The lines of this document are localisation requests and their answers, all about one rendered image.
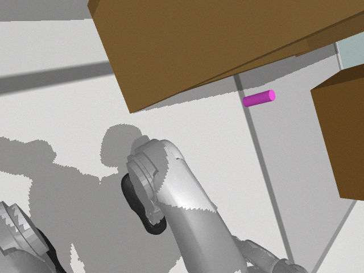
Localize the right robot hand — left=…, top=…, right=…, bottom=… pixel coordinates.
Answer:
left=232, top=235, right=280, bottom=273

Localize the left robot foot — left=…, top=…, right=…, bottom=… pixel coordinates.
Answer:
left=37, top=228, right=66, bottom=273

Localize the right robot foot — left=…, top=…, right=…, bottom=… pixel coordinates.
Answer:
left=121, top=173, right=167, bottom=235

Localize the bookshelf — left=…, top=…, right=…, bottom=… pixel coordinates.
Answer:
left=87, top=0, right=364, bottom=114

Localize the right robot arm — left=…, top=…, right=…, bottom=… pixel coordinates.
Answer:
left=272, top=258, right=309, bottom=273

